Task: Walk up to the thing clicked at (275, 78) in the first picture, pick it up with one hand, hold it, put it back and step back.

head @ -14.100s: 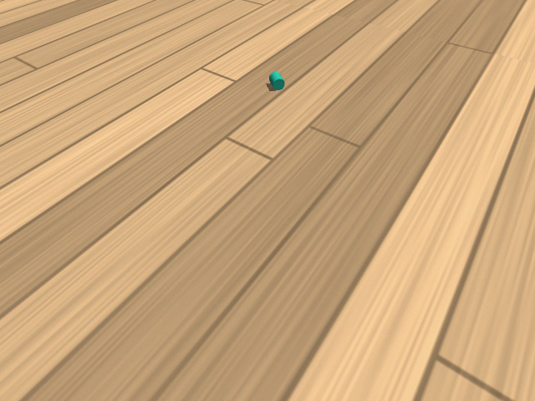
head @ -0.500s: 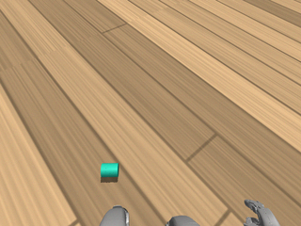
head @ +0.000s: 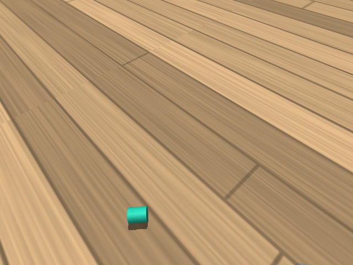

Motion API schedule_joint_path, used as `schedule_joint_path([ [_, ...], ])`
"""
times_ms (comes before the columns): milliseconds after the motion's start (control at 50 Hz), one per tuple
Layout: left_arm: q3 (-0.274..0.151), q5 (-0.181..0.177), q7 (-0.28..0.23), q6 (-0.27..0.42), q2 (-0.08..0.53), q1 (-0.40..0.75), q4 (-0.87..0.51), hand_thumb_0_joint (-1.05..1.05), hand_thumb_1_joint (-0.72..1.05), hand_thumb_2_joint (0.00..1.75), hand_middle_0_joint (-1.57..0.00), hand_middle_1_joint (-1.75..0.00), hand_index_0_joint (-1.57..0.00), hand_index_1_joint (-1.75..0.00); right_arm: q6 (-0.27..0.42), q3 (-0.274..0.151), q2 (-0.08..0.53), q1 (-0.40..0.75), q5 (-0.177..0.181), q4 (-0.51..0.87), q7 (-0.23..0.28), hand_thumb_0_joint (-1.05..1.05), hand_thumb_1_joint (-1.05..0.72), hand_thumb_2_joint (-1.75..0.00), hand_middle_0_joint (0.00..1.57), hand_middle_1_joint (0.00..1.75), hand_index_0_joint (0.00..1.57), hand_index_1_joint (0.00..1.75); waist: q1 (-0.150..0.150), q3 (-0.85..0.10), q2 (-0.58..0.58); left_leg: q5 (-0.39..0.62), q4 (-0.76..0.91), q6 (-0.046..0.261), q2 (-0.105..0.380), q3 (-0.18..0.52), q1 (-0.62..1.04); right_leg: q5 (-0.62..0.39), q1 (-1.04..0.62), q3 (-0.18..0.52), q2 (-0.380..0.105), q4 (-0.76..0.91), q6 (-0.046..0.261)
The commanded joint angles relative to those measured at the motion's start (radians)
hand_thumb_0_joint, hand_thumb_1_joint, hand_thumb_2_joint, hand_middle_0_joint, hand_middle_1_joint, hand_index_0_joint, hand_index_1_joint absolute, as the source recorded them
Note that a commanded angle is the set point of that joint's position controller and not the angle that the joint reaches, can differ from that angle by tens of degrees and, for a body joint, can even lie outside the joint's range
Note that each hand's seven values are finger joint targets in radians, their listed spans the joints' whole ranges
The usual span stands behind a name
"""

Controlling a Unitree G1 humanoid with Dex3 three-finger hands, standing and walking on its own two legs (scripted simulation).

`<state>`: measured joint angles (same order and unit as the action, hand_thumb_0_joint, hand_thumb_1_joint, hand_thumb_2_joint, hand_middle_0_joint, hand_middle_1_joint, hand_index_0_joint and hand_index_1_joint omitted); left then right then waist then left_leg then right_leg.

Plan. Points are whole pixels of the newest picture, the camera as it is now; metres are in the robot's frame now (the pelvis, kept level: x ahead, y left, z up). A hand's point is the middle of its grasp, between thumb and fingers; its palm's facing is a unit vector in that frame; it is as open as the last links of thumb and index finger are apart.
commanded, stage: stand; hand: left
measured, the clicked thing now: (138, 214) +0.49 +0.25 -0.73
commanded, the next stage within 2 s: none
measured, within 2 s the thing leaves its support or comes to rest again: neither
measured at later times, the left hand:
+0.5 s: hand out of the picture +0.04 +0.29 -0.15, palm faces -0.02 -0.94 -0.33, open 7.4 cm
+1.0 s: hand out of the picture +0.07 +0.27 -0.15, palm faces -0.01 -0.94 -0.33, open 7.4 cm
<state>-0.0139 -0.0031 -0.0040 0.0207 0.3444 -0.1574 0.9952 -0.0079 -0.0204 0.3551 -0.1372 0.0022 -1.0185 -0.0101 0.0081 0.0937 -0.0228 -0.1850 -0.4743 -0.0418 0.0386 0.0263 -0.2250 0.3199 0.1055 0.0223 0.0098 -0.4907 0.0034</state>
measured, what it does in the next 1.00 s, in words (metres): stands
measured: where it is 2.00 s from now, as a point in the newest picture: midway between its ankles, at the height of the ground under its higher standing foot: outside the picture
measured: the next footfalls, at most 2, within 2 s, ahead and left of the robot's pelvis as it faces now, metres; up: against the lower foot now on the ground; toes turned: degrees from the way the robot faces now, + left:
none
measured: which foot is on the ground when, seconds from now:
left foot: down 0.00-1.00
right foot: down 0.00-1.00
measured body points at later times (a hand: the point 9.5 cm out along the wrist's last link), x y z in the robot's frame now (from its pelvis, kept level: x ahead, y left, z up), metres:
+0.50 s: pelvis -0.02 +0.03 +0.01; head +0.00 +0.03 +0.46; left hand +0.04 +0.34 -0.13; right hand +0.06 -0.28 -0.12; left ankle +0.05 +0.15 -0.74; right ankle -0.03 -0.12 -0.74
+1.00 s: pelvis +0.00 +0.02 +0.01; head +0.01 +0.02 +0.46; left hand +0.07 +0.32 -0.13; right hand +0.09 -0.29 -0.12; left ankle +0.05 +0.15 -0.74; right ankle -0.03 -0.12 -0.74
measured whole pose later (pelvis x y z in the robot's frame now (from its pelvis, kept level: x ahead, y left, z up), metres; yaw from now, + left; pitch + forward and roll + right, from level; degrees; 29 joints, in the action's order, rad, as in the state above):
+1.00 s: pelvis +0.00 +0.02 +0.01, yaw +0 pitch -2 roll +0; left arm -0.01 0.01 0.01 0.02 0.35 -0.13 1.13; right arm 0.01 0.00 0.35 -0.08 0.00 -1.15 -0.02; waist 0.01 0.05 -0.01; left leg -0.13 -0.37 -0.02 0.02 0.02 -0.20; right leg 0.24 0.06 0.02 -0.01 -0.34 -0.02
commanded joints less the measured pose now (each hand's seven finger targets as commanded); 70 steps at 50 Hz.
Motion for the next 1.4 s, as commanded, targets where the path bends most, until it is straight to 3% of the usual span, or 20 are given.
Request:
schedule_joint_path([
  [0,-0.048,0.006,-0.012,0.011,0.222,0.028,-0.031,0.0,0.9,0.9,-0.2,-0.3,-0.2,-0.3,0.029,-0.037,0.218,0.054,-0.009,0.04,0.013,0.0,-0.9,-0.9,0.2,0.3,0.2,0.3,-0.009,-0.108,0.027,0.183,0.057,0.066,0.075,0.069,0.109,-0.214,0.043,0.103,-0.116,0.161,0.018],
  [60,-0.048,0.006,-0.004,0.006,0.227,0.054,0.001,0.0,0.9,0.9,-0.2,-0.3,-0.2,-0.3,0.033,-0.03,0.211,0.072,-0.011,0.019,0.01,0.0,-0.9,-0.9,0.2,0.3,0.2,0.3,-0.006,-0.023,0.012,0.018,0.14,0.062,0.083,0.101,0.038,-0.062,0.077,0.096,-0.102,0.183,0.015],
  [120,-0.046,0.009,0.003,0.008,0.221,0.062,0.02,0.0,0.9,0.9,-0.2,-0.3,-0.2,-0.3,0.042,-0.03,0.214,0.091,-0.012,0.007,0.007,0.0,-0.9,-0.9,0.2,0.3,0.2,0.3,-0.012,-0.024,-0.013,-0.036,0.175,0.064,0.091,0.117,0.006,-0.066,0.042,0.089,-0.108,0.186,0.016],
  [200,-0.045,0.009,0.007,0.014,0.216,0.081,0.041,0.0,0.9,0.9,-0.2,-0.3,-0.2,-0.3,0.053,-0.028,0.205,0.102,-0.011,-0.012,0.007,0.0,-0.9,-0.9,0.2,0.3,0.2,0.3,-0.013,-0.088,-0.026,0.05,0.18,0.064,0.098,0.115,0.049,-0.126,0.001,0.087,-0.111,0.186,0.012],
  [320,-0.043,0.013,0.011,0.007,0.212,0.086,0.068,0.0,0.9,0.9,-0.2,-0.3,-0.2,-0.3,0.048,-0.033,0.214,0.123,-0.013,-0.033,0.009,0.0,-0.9,-0.9,0.2,0.3,0.2,0.3,-0.013,-0.081,-0.045,-0.143,0.249,0.055,0.101,0.14,0.024,-0.066,0.018,0.07,-0.098,0.192,0.01],
  [340,-0.04,0.013,0.011,0.009,0.209,0.071,0.071,0.0,0.9,0.9,-0.2,-0.3,-0.2,-0.3,0.048,-0.036,0.22,0.142,-0.013,-0.033,0.008,0.0,-0.9,-0.9,0.2,0.3,0.2,0.3,-0.021,-0.094,-0.048,-0.127,0.233,0.059,0.101,0.134,0.049,-0.069,0.031,0.075,-0.105,0.203,0.01],
  [400,-0.04,0.016,0.01,0.013,0.216,0.084,0.078,0.0,0.9,0.9,-0.2,-0.3,-0.2,-0.3,0.046,-0.034,0.211,0.114,-0.011,-0.046,0.009,0.0,-0.9,-0.9,0.2,0.3,0.2,0.3,-0.004,-0.123,-0.019,-0.063,0.223,0.059,0.098,0.126,0.069,-0.106,0.016,0.075,-0.11,0.206,0.01],
  [480,-0.036,0.012,0.008,0.01,0.214,0.053,0.096,0.0,0.9,0.9,-0.2,-0.3,-0.2,-0.3,0.045,-0.036,0.219,0.125,-0.012,-0.056,0.01,0.0,-0.9,-0.9,0.2,0.3,0.2,0.3,-0.01,-0.116,-0.027,-0.073,0.226,0.058,0.098,0.128,0.094,-0.1,0.051,0.075,-0.11,0.207,0.01],
  [600,-0.03,0.019,0.003,0.011,0.221,0.037,0.1,0.0,0.9,0.9,-0.2,-0.3,-0.2,-0.3,0.033,-0.034,0.213,0.112,-0.008,-0.061,0.006,0.0,-0.9,-0.9,0.2,0.3,0.2,0.3,0.006,-0.078,0.012,-0.112,0.199,0.063,0.089,0.122,0.084,-0.034,0.109,0.082,-0.116,0.231,0.011],
  [620,-0.03,0.018,0.003,0.012,0.223,0.033,0.098,0.0,0.9,0.9,-0.2,-0.3,-0.2,-0.3,0.032,-0.033,0.211,0.107,-0.009,-0.063,0.005,0.0,-0.9,-0.9,0.2,0.3,0.2,0.3,0.005,-0.089,0.013,-0.102,0.197,0.067,0.091,0.122,0.082,-0.06,0.09,0.08,-0.118,0.227,0.012],
  [720,-0.031,0.016,-0.001,0.017,0.23,0.035,0.092,0.0,0.9,0.9,-0.2,-0.3,-0.2,-0.3,0.034,-0.028,0.207,0.108,-0.01,-0.064,0.006,0.0,-0.9,-0.9,0.2,0.3,0.2,0.3,0.005,-0.113,0.03,0.05,0.155,0.071,0.087,0.096,0.116,-0.148,0.078,0.086,-0.13,0.223,0.012],
  [800,-0.032,0.013,-0.004,0.017,0.23,0.033,0.091,0.0,0.9,0.9,-0.2,-0.3,-0.2,-0.3,0.035,-0.024,0.202,0.105,-0.007,-0.066,0.005,0.0,-0.9,-0.9,0.2,0.3,0.2,0.3,0.004,-0.105,0.029,0.096,0.145,0.068,0.082,0.09,0.108,-0.162,0.061,0.086,-0.132,0.223,0.01],
  [880,-0.034,0.009,-0.005,0.016,0.227,0.035,0.089,0.0,0.9,0.9,-0.2,-0.3,-0.2,-0.3,0.038,-0.022,0.203,0.114,-0.004,-0.064,0.008,0.0,-0.9,-0.9,0.2,0.3,0.2,0.3,-0.003,-0.12,0.02,0.206,0.131,0.065,0.086,0.084,0.121,-0.238,0.026,0.081,-0.135,0.216,0.005],
  [1060,-0.04,0.011,-0.004,0.01,0.225,0.053,0.081,0.0,0.9,0.9,-0.2,-0.3,-0.2,-0.3,0.038,-0.016,0.207,0.105,-0.006,-0.063,0.013,0.0,-0.9,-0.9,0.2,0.3,0.2,0.3,-0.006,-0.116,0.017,0.196,0.143,0.062,0.09,0.082,0.125,-0.233,0.011,0.075,-0.135,0.23,0.004],
  [1120,-0.04,0.012,-0.004,0.009,0.222,0.064,0.076,0.0,0.9,0.9,-0.2,-0.3,-0.2,-0.3,0.041,-0.017,0.211,0.112,-0.006,-0.062,0.015,0.0,-0.9,-0.9,0.2,0.3,0.2,0.3,-0.008,-0.13,0.009,0.25,0.135,0.058,0.096,0.077,0.136,-0.266,0.0,0.072,-0.135,0.222,0.005],
  [1160,-0.04,0.012,-0.004,0.009,0.223,0.067,0.076,0.0,0.9,0.9,-0.2,-0.3,-0.2,-0.3,0.04,-0.018,0.211,0.109,-0.005,-0.064,0.015,0.0,-0.9,-0.9,0.2,0.3,0.2,0.3,-0.006,-0.115,0.009,0.206,0.142,0.057,0.091,0.077,0.123,-0.239,0.005,0.074,-0.133,0.234,0.004],
  [1260,-0.039,0.012,-0.005,0.01,0.224,0.075,0.073,0.0,0.9,0.9,-0.2,-0.3,-0.2,-0.3,0.037,-0.019,0.21,0.109,-0.005,-0.06,0.015,0.0,-0.9,-0.9,0.2,0.3,0.2,0.3,-0.003,-0.132,0.021,0.23,0.136,0.06,0.095,0.075,0.136,-0.262,-0.008,0.071,-0.135,0.232,0.004],
  [1320,-0.039,0.012,-0.005,0.007,0.224,0.08,0.072,0.0,0.9,0.9,-0.2,-0.3,-0.2,-0.3,0.036,-0.019,0.211,0.106,-0.006,-0.062,0.014,0.0,-0.9,-0.9,0.2,0.3,0.2,0.3,-0.002,-0.107,0.011,0.162,0.155,0.058,0.089,0.078,0.115,-0.201,0.007,0.069,-0.131,0.241,0.006],
  [1380,-0.038,0.013,-0.004,0.008,0.224,0.075,0.073,0.0,0.9,0.9,-0.2,-0.3,-0.2,-0.3,0.037,-0.02,0.212,0.111,-0.007,-0.058,0.014,0.0,-0.9,-0.9,0.2,0.3,0.2,0.3,-0.005,-0.121,0.015,0.2,0.149,0.061,0.093,0.079,0.13,-0.23,0.0,0.067,-0.133,0.235,0.007],
])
